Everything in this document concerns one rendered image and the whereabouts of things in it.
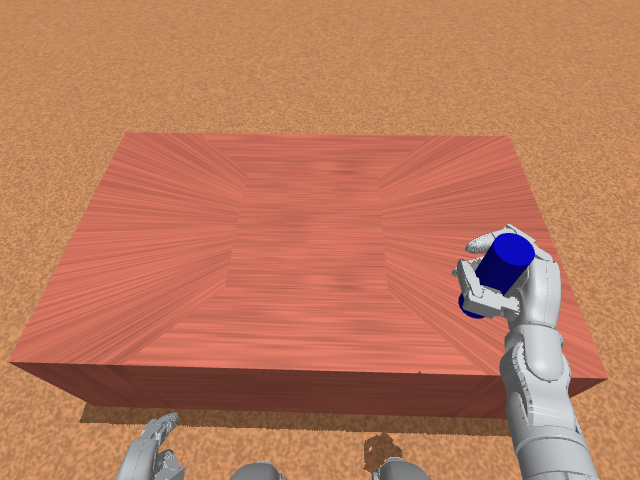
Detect left robot hand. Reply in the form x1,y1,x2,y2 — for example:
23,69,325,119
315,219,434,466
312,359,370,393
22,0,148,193
116,413,186,480

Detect right robot arm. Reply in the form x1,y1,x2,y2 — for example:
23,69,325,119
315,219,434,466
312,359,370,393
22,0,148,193
499,323,600,480

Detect can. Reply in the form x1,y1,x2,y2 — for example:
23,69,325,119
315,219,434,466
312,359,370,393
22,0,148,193
458,233,535,319

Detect right robot hand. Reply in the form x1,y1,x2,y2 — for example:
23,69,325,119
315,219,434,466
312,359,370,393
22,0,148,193
452,224,561,331

